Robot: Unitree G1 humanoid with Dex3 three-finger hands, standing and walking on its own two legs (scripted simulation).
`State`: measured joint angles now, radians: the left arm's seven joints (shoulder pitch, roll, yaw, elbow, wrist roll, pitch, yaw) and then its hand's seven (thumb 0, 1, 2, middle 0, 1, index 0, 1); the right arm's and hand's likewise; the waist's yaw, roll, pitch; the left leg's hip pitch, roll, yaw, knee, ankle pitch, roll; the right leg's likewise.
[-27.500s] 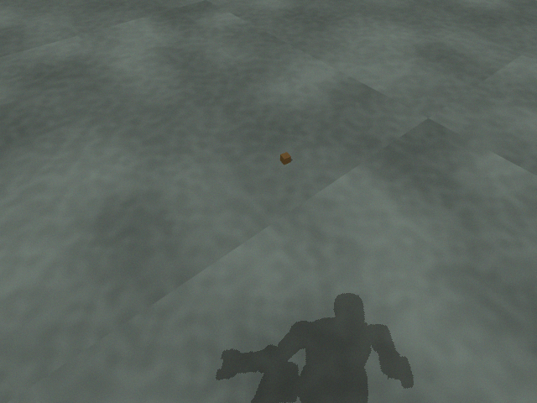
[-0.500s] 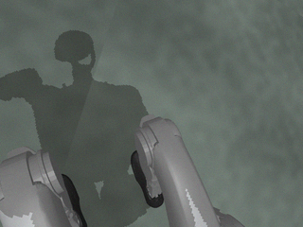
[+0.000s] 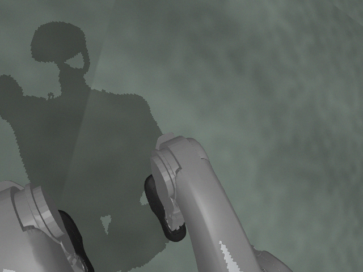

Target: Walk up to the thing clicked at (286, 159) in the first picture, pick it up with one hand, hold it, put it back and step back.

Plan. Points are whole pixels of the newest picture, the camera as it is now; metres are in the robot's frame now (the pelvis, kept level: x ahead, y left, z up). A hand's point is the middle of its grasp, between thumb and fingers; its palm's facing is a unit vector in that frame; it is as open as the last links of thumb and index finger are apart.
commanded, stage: open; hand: left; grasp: from above
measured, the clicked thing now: out of the picture +0.43 +0.36 -0.29
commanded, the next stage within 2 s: withdraw in 1.12 s
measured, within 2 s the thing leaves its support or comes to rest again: neither
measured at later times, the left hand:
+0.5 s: hand out of the picture +0.41 +0.36 -0.23, palm faces -0.18 -0.40 -0.90, open 10.0 cm
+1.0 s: hand out of the picture +0.41 +0.37 -0.23, palm faces -0.16 -0.40 -0.90, open 13.0 cm
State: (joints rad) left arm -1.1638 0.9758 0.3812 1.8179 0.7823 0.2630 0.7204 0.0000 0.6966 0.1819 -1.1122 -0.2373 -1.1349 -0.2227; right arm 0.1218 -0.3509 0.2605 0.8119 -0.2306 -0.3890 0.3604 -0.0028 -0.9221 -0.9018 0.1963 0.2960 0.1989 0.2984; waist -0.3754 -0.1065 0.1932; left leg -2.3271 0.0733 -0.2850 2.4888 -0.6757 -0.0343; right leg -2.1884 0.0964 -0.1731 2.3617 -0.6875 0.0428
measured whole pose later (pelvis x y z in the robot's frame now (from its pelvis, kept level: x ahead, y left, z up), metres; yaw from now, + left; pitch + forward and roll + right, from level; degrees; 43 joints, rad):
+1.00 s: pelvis -0.01 +0.00 +0.01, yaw -1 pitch +25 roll -14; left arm -1.16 1.02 0.34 1.77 0.74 0.28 0.71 0.00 -0.35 0.91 -0.28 -0.84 -0.25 -0.87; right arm 0.12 -0.36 0.32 0.74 -0.22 -0.41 0.35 0.00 -0.90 -0.90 0.20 0.30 0.20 0.30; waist -0.39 -0.15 0.24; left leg -2.29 0.07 -0.31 2.47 -0.67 -0.03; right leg -2.13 0.10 -0.20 2.32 -0.67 0.05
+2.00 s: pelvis -0.01 +0.00 +0.03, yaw +6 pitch +29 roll -8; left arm -0.93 0.83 0.02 1.26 1.08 -0.11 0.08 0.00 -0.35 0.86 -0.21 -0.89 -0.22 -0.88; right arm 0.11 -0.32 0.12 0.69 -0.11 -0.15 0.15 0.00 -0.89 -0.89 0.20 0.30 0.20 0.30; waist -0.21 -0.02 0.00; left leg -2.25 0.05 -0.18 2.35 -0.61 -0.02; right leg -2.13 0.05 -0.10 2.29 -0.67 0.03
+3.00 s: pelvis +0.02 +0.00 +0.24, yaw +13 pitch +28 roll -5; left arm -0.01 0.38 0.06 0.28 0.20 0.21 0.04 0.01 0.86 0.97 -0.23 -0.37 -0.23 -0.38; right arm 0.09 -0.23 -0.01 0.58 0.03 -0.08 -0.04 0.00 -0.90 -0.90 0.20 0.30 0.20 0.30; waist -0.06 0.03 -0.20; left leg -1.59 0.05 -0.09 1.69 -0.59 -0.02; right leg -1.50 0.01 -0.06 1.66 -0.65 0.01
